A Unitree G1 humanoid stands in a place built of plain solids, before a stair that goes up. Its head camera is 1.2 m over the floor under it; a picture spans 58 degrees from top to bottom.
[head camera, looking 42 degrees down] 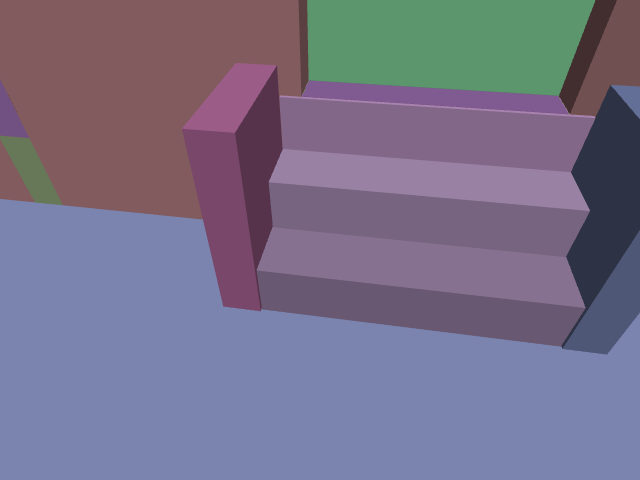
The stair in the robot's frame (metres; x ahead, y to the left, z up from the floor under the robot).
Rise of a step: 0.20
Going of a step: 0.21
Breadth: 1.00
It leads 9 degrees to the right of straight ahead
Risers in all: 3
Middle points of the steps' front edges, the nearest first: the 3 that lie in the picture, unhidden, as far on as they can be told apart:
0.89 -0.29 0.20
1.10 -0.32 0.39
1.32 -0.36 0.59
